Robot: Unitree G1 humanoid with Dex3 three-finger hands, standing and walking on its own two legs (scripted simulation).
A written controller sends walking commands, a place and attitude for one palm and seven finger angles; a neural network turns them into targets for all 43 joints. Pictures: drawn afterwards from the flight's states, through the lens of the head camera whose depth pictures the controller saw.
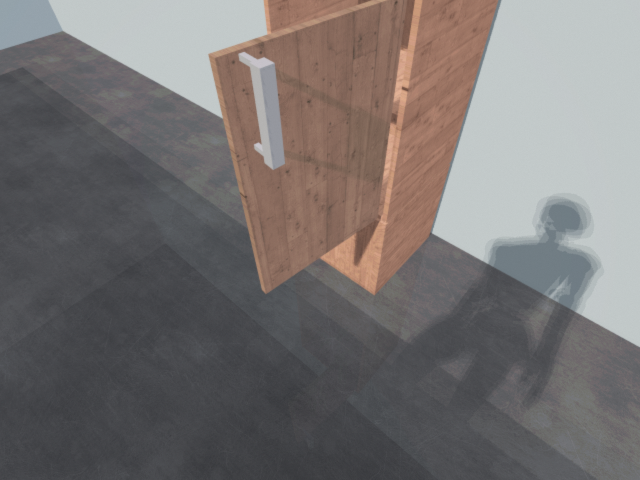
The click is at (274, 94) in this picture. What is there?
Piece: cupboard door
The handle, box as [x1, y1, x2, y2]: [238, 52, 284, 169]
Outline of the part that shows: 242,52 238,54 239,60 248,65 251,71 262,143 261,145 258,142 254,144 254,148 264,156 264,162 273,169 284,163 274,63 264,57 256,59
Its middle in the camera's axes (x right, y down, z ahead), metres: -0.10 -0.20 +0.61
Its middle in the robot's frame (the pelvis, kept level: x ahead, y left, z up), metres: +0.60 +0.13 +0.15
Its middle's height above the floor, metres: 0.93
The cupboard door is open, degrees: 82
